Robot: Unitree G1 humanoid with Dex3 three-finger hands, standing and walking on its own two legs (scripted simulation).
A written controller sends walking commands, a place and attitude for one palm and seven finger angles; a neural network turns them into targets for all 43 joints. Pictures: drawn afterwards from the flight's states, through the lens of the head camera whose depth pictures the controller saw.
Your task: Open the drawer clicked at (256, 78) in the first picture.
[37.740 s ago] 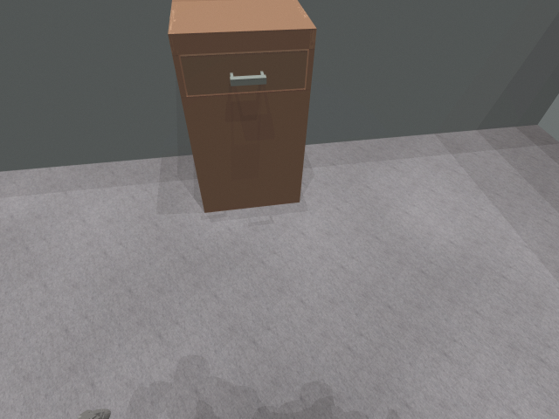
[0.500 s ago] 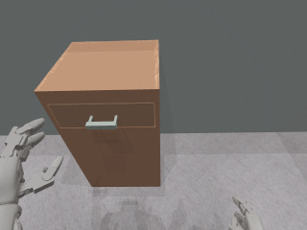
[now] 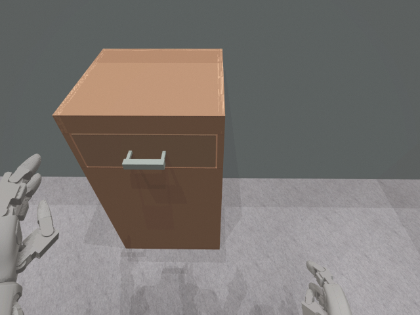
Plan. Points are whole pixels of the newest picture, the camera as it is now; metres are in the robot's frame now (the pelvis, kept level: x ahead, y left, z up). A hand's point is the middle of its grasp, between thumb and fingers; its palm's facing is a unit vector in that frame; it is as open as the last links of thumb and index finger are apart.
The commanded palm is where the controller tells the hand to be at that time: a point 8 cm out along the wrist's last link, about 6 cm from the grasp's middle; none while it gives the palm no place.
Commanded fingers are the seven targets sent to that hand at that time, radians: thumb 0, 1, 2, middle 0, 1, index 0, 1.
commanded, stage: step back with the hand held close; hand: left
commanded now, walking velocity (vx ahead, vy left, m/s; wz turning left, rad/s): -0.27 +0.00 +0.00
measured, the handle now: (145, 159) +0.55 +0.26 -0.08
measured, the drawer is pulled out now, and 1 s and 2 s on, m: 0.00 0.00 0.00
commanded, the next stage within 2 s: stop stepping back and stand still in 1.20 s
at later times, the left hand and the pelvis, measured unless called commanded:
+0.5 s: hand (34, 263) +0.14 +0.25 +0.15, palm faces +0.40 -0.81 -0.42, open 7.4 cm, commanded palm +0.09 +0.29 +0.17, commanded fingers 0.00 0.90 0.90 -0.20 -0.30 -0.20 -0.30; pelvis -0.05 +0.01 -0.02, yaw -1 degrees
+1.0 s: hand out of the picture +0.08 +0.22 +0.15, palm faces +0.33 -0.84 -0.44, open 7.4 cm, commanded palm +0.02 +0.26 +0.17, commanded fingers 0.00 0.90 0.90 -0.20 -0.30 -0.20 -0.30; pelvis -0.12 -0.01 +0.00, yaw -2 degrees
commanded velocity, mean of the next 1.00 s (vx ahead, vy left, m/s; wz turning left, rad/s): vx -0.31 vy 0.00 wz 0.03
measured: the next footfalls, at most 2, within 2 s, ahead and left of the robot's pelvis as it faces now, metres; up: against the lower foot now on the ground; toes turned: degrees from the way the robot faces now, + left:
right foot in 0.86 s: -0.08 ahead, -0.09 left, +0.00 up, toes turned -1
left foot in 1.18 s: -0.14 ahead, +0.13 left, +0.00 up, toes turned +0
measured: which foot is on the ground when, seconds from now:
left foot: down 0.00-0.88, up 0.90-1.00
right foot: down 0.00-0.68, up 0.70-0.84, down 0.86-1.00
